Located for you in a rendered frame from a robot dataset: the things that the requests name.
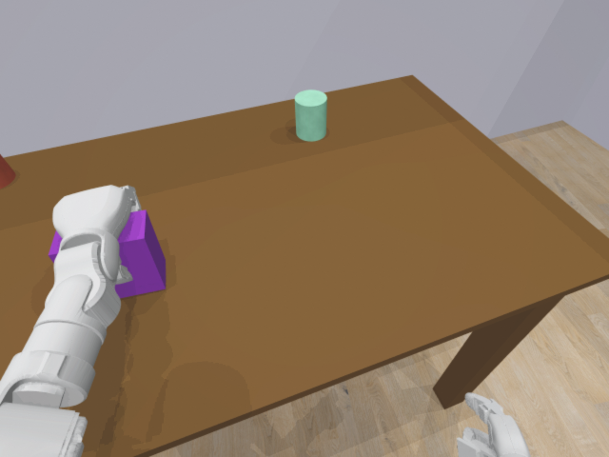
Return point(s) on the sponge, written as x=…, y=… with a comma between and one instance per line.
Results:
x=140, y=252

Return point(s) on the left robot upper arm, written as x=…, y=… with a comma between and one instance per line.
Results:
x=32, y=431

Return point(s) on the left robot hand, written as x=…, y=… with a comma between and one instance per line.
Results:
x=107, y=208

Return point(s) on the right robot hand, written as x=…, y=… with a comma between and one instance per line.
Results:
x=504, y=435

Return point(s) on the table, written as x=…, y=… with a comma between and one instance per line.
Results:
x=293, y=266

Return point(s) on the left robot forearm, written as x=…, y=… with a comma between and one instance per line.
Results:
x=55, y=367

